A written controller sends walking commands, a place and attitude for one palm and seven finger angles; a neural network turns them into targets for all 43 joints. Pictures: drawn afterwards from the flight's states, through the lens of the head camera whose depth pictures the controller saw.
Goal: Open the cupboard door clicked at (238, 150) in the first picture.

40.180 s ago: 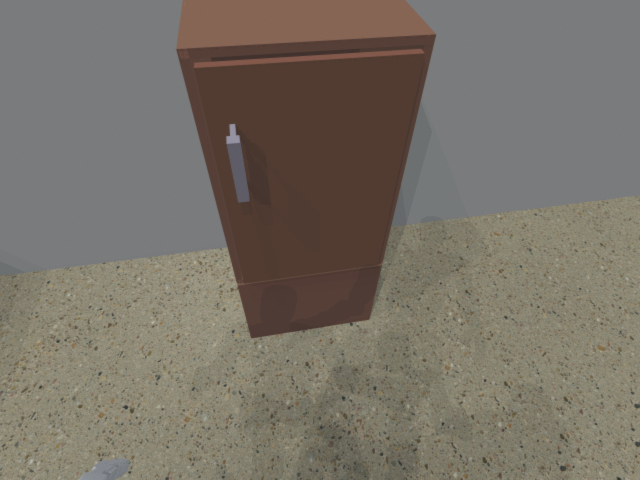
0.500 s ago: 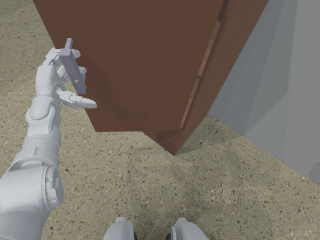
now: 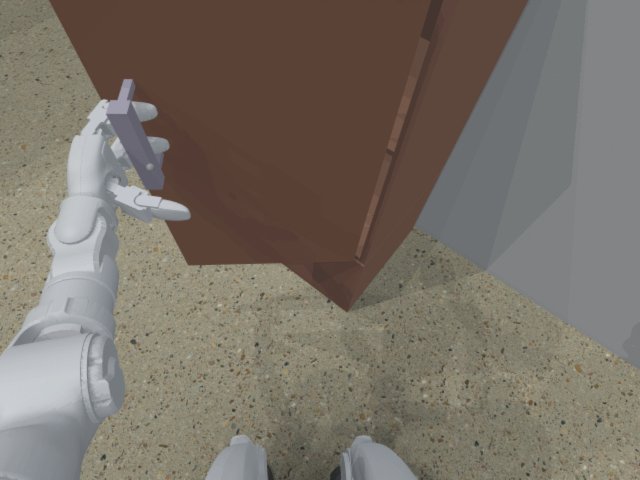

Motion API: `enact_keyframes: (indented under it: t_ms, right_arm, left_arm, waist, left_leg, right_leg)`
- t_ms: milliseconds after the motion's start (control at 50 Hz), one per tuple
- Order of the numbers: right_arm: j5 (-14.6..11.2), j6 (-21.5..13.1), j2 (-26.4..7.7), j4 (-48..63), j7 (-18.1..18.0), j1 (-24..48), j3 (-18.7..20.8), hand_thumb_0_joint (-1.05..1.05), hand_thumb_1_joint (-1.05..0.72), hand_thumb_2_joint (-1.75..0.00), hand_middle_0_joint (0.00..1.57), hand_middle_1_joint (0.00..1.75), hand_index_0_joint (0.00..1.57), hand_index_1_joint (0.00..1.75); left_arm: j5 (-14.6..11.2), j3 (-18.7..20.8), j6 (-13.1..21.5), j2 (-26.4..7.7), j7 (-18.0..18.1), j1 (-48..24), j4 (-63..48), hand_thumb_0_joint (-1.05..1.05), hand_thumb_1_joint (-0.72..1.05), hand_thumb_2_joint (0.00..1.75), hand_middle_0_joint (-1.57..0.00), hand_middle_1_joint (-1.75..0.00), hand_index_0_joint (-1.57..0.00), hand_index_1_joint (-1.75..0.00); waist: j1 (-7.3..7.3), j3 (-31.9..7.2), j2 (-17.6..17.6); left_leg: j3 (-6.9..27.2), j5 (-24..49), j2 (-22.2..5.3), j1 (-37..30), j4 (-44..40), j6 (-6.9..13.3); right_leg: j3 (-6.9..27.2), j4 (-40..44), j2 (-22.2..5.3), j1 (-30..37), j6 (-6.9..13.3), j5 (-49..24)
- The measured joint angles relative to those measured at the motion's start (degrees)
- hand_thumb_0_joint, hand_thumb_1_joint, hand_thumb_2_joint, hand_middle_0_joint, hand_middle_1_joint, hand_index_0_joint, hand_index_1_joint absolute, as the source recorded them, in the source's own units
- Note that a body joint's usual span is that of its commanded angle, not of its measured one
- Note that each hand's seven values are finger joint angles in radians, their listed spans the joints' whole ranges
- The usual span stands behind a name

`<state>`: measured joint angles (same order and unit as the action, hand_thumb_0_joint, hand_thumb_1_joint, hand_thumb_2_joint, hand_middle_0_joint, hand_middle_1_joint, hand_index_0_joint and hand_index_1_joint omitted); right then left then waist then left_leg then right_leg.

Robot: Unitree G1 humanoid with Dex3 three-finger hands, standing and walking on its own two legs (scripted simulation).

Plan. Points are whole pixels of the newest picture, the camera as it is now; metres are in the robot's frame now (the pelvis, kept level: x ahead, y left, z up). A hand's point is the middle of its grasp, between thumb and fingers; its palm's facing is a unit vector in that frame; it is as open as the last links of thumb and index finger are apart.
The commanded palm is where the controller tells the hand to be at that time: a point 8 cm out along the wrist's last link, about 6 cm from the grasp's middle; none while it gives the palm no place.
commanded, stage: close the thumb around the handle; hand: left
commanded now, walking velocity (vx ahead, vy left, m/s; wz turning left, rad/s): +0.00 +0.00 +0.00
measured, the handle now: (142, 137) +0.53 +0.20 +0.08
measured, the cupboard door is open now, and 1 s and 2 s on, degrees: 41 44 88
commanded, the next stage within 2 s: pull the door open along its arc in 0.66 s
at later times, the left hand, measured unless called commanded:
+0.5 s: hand (151, 164) +0.49 +0.18 +0.08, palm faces +0.00 -1.00 +0.00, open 6.8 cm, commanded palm +0.46 +0.23 +0.08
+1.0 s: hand (156, 176) +0.47 +0.18 +0.08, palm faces +0.00 -1.00 +0.00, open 5.6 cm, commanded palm +0.42 +0.23 +0.08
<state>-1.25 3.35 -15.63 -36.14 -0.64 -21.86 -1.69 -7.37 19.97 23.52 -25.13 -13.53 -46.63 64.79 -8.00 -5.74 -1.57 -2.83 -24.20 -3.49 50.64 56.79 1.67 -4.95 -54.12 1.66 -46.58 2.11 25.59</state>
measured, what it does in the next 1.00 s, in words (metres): stands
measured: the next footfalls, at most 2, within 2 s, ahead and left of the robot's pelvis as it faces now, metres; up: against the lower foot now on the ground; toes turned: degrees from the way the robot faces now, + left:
none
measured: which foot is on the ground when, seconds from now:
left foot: down 0.00-1.00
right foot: down 0.00-1.00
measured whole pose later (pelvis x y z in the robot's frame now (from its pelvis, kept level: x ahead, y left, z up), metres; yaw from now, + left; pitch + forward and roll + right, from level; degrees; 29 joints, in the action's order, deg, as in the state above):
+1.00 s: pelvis +0.01 +0.01 +0.00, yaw -1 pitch +18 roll -2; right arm -1.5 4.2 -15.1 -34.8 0.3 -22.0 -1.2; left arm -9.2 18.6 22.5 -21.3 -11.9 -39.0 56.1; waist -7.2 -6.7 -1.9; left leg -4.2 -24.7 -3.4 48.3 55.4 2.1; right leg -3.4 -52.9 1.7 -44.9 1.5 25.6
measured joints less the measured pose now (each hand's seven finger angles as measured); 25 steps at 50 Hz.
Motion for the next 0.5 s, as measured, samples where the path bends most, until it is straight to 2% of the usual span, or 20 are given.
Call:
enact_keyframes:
  t_ms: [80,180,500]
  right_arm:
    - [0.0,-0.3,-0.2,-0.5,-0.2,0.3,0.1,0.00,-0.90,-0.90,0.21,0.29,0.20,0.30]
    - [0.2,-0.5,-0.3,-0.6,-0.1,0.5,0.2,0.00,-0.90,-0.90,0.21,0.29,0.20,0.30]
    - [0.1,0.1,0.4,0.1,0.2,-0.1,-0.2,0.00,-0.90,-0.90,0.21,0.29,0.20,0.30]
  left_arm:
    - [-0.1,-0.8,0.0,0.0,0.0,-0.9,0.5,-0.02,-0.45,0.33,-0.31,-1.21,-0.30,-1.20]
    - [0.1,-0.2,0.0,0.2,0.4,-1.4,0.4,-0.02,-0.29,0.40,-0.32,-1.22,-0.32,-1.23]
    - [-0.4,1.0,-0.6,0.0,-0.8,0.7,-0.8,0.00,0.53,0.75,-0.38,-1.31,-0.37,-1.31]
  waist:
    - [0.00,0.1,0.0]
    - [-0.19,-0.1,0.0]
    - [-0.08,-0.4,-0.1]
  left_leg:
    - [0.4,0.0,0.1,0.6,0.3,-0.1]
    - [0.3,-0.2,0.1,1.2,0.6,-0.1]
    - [-0.2,-0.5,-0.1,-0.2,-0.2,0.0]
  right_leg:
    - [-0.3,-0.2,-0.1,-0.4,0.1,0.1]
    - [-0.3,-0.6,0.0,-1.1,0.1,0.3]
    - [0.3,0.3,0.2,0.1,0.0,0.3]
